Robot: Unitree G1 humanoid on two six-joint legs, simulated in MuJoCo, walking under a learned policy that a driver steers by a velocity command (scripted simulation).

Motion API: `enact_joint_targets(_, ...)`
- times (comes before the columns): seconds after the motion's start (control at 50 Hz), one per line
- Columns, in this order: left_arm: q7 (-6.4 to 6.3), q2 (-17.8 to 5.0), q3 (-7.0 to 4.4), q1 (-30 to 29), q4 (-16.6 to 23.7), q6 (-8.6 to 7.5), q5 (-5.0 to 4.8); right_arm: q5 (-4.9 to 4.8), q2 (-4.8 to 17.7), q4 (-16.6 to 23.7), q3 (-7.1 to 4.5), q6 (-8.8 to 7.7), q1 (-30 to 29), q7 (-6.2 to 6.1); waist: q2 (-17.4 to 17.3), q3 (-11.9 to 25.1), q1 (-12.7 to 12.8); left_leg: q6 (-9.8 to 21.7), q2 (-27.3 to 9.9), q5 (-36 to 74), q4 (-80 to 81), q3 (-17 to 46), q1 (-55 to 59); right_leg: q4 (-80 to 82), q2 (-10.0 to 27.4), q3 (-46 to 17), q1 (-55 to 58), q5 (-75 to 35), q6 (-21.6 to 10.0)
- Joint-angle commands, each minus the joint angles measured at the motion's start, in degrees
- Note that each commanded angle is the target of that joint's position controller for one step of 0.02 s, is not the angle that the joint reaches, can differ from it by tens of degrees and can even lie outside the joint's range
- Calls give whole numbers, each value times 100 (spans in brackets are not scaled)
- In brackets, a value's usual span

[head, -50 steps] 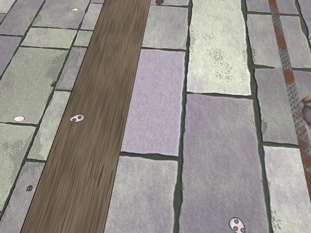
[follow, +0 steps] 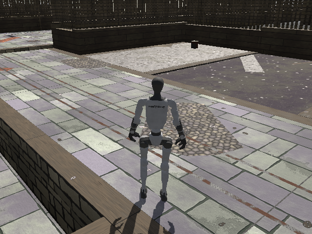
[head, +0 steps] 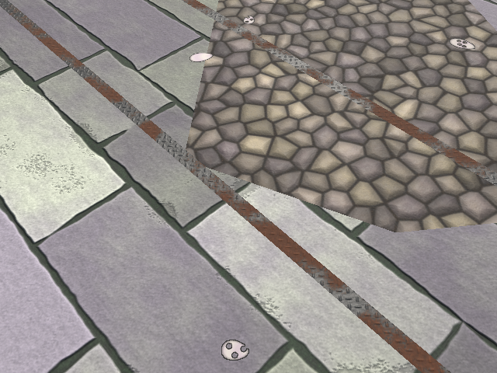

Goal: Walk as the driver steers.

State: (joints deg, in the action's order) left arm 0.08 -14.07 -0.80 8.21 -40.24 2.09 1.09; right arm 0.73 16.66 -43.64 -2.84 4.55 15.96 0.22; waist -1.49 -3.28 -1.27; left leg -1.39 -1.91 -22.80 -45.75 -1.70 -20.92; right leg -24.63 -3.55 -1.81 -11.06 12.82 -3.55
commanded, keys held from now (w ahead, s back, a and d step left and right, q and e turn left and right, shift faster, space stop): shift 0.12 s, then w+shift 0.48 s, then w+q+shift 0.22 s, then shift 0.18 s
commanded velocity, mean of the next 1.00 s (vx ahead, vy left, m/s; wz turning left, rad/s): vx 0.59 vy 0.00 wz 0.11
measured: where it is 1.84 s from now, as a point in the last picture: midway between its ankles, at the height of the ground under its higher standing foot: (221, 308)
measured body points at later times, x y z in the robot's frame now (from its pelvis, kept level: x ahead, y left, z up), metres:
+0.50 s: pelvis +0.06 -0.02 +0.00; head +0.08 -0.03 +0.45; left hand +0.12 +0.26 -0.12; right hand +0.18 -0.29 -0.13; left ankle +0.03 +0.12 -0.69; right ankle +0.02 -0.10 -0.74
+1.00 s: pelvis +0.41 +0.06 -0.02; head +0.45 +0.06 +0.43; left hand +0.41 +0.31 -0.15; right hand +0.56 -0.19 -0.15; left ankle +0.45 +0.10 -0.74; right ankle +0.28 -0.10 -0.62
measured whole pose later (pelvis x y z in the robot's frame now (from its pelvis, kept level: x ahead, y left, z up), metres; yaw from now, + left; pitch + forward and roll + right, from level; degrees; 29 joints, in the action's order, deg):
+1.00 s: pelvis +0.41 +0.06 -0.02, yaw +10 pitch +1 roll +1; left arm -0.5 -13.1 -0.5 16.2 -50.6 -5.6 1.0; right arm 1.2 16.3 -48.4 -3.0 -2.6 11.4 1.3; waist 0.4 -5.4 1.3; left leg 7.5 7.9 -11.5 -32.0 -4.7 -21.2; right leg -77.3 2.9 -1.2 -20.3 18.6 -1.4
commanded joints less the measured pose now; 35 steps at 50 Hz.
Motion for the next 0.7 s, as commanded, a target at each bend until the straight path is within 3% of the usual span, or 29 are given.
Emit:
enact_joint_targets(0.02, 2, -851, -209, 47, 106, -76, 42, -15, 348, 311, -59, -77, -79, -65, 947, 352, 212, 136, 115, -22, 710, -5, 402, 559, 1452, -1158, -8, -1619, -850)
enact_joint_targets(0.06, -15, -805, -170, -138, 31, -81, -11, -12, 226, 197, -18, -141, 124, -106, 716, 384, -13, 239, 177, 620, 1702, -54, 1049, 365, 1355, -1211, -278, -1407, -686)
enact_joint_targets(0.08, -40, -695, -122, -169, -11, -99, -43, 39, 190, 156, 20, -218, 201, -126, 473, 421, -127, 287, 26, 1403, 2465, 147, 1593, 293, 1248, -1211, -562, -1090, -441)
enact_joint_targets(0.1, -50, -450, -38, -60, -25, -138, -30, 134, 372, 149, 29, -326, 234, -159, -7, 543, -31, 362, -643, 1686, 2876, 930, 1958, 41, 966, -1066, -778, -619, -159)
enact_joint_targets(0.12, -33, -377, -45, 358, -123, -117, -67, 70, 834, 240, -44, -383, -233, -148, -636, 384, 435, 652, -1152, 1952, 2903, 1454, 1273, 91, 273, -532, -478, 104, 16)
enact_joint_targets(0.14, -40, -511, -51, 354, -308, -72, 21, 19, 816, 151, -101, -370, -134, -64, -811, 569, 193, 825, -1058, -165, 3077, 1489, 962, -145, 92, -192, -13, 732, -12)
enact_joint_targets(0.16, 14, -720, -126, 134, -279, -66, 106, 55, 895, 40, -162, -322, 126, -17, -1030, 252, -12, 921, -1003, -2040, 3460, 1742, 909, -763, -113, 126, -399, 1222, -52)
enact_joint_targets(0.18, 97, -826, -182, -38, -216, -67, 141, 82, 984, -21, -202, -275, 274, -7, -1200, -123, -100, 1096, -1261, -2972, 3904, 2138, 777, -1327, -137, 378, -872, 1467, -55)
enact_joint_targets(0.2, 179, -870, -211, -238, -109, -75, 139, 79, 975, -61, -216, -275, 342, -1, -1308, -440, -155, 1267, -1528, -3048, 4202, 2442, 656, -1866, 63, 383, -1271, 1514, -64)
enact_joint_targets(0.22, 235, -824, -211, -374, -38, -115, 108, 61, 863, -70, -207, -321, 319, 8, -1033, -579, -142, 1336, -1608, -2529, 4267, 2483, 765, -2179, 265, 237, -1646, 1372, -47)
enact_joint_targets(0.26, 298, -597, -161, -152, -172, -258, 55, 12, 774, -36, -217, -463, 83, 13, -487, -214, 23, 1237, -1377, -1460, 4124, 2005, 1246, -2009, 354, 242, -1711, 1025, 1)
enact_joint_targets(0.3, 311, -482, -133, 45, -309, -353, 34, -37, 776, -6, -242, -572, -212, 22, -532, 79, 129, 1116, -1017, -930, 3976, 1391, 1142, -1392, 255, 447, -1031, 933, 6)
enact_joint_targets(0.34, 280, -485, -135, 123, -358, -373, 22, -62, 825, -40, -280, -594, -301, 49, -732, 25, 158, 1164, -927, -878, 3814, 1118, 777, -609, 197, 673, -413, 858, -15)
enact_joint_targets(0.38, 182, -484, -147, 730, -616, -418, 38, -97, 807, -46, -312, -571, -469, 63, -275, -25, 474, 1111, -765, -1106, 3168, 852, -25, 308, 73, 990, 741, 130, -42)
enact_joint_targets(0.4, 119, -644, -198, 1360, -846, -486, 56, -44, 598, 47, -258, -591, -666, 58, 159, 143, 735, 987, -535, -1084, 2319, 607, -892, 362, 239, 655, 1760, 499, -100)
enact_joint_targets(0.42, 46, -1095, -300, 2212, -1026, -568, 137, 13, 43, 337, -86, -633, -1165, 75, 1442, 372, 1186, 759, 37, -793, 251, -50, -1898, 1185, 1560, -1212, 2445, 2177, -322)
enact_joint_targets(0.44, 11, -1648, -427, 2125, -909, -589, 126, -28, -121, 720, -7, -704, -1490, 100, 1598, 84, 1098, 701, 485, -527, -815, 218, -3252, 1963, 2698, -3617, 2295, 3730, -972)
enact_joint_targets(0.46, -12, -1513, -444, 1833, -922, -578, 135, 16, 194, 717, -62, -726, -1513, 97, 786, -180, 860, 728, 41, 50, -1386, 821, -3596, 1873, 2841, -3629, 2011, 3667, -1185)
enact_joint_targets(0.48, 9, -1227, -374, 1454, -810, -623, 80, 16, 389, 597, -116, -754, -1346, 153, 437, -114, 609, 663, -110, 591, -1500, 877, -3486, 1692, 2436, -2979, 1937, 3070, -979)
enact_joint_targets(0.52, 23, -1021, -296, 1226, -739, -721, 35, 137, 551, 406, -166, -755, -980, 265, 520, 144, 351, 443, -270, 970, -1336, 578, -2909, 1901, 1926, -2067, 1643, 2376, -700)
enact_joint_targets(0.54, 18, -911, -255, 1302, -796, -775, 13, 191, 535, 396, -161, -710, -1051, 321, 603, 72, 375, 333, -288, 1206, -1329, 446, -2788, 2062, 1762, -1764, 1450, 2074, -680)
enact_joint_targets(0.62, 42, -869, -257, 1770, -1085, -855, -3, 138, 294, 609, -58, -605, -1694, 386, 564, -397, 486, 159, -243, 1844, -828, 156, -2984, 2404, 1511, -888, 1272, 975, -720)
enact_joint_targets(0.66, 43, -886, -263, 1848, -1131, -896, 41, 68, 241, 701, -17, -611, -1998, 415, 613, -536, 575, 229, -57, 2099, -375, 197, -2762, 2507, 1490, -272, 1179, 362, -592)
enact_joint_targets(0.7, 30, -838, -237, 1908, -1205, -938, 48, 61, 219, 818, 18, -619, -2259, 457, 621, -675, 604, 397, -48, 2352, 38, -40, -2539, 2719, 1562, 172, 1210, -146, -496)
